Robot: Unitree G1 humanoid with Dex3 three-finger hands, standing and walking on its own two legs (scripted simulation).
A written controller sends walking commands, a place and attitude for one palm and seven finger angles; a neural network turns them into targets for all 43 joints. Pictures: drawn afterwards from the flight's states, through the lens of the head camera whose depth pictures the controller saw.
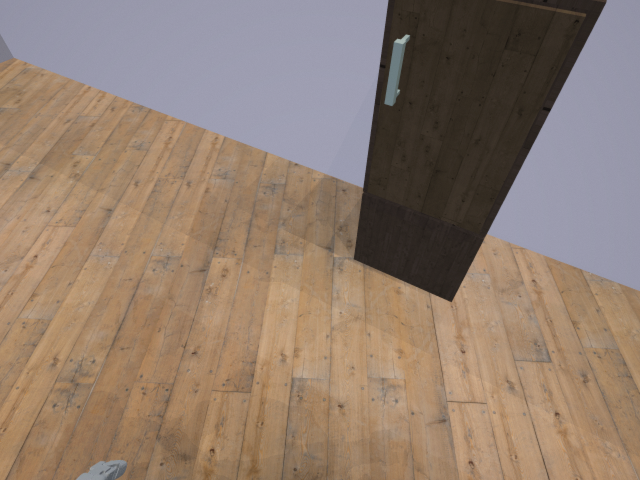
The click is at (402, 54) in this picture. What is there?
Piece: cupboard door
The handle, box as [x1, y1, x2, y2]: [384, 35, 409, 105]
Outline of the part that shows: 409,35 405,35 401,39 397,39 394,42 384,103 392,105 395,101 395,97 399,93 397,85 404,46 409,38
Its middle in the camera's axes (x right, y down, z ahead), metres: +0.18 -0.40 +0.91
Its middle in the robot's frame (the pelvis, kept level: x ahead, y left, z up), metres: +0.97 -0.13 +0.05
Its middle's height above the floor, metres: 0.82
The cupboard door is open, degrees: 0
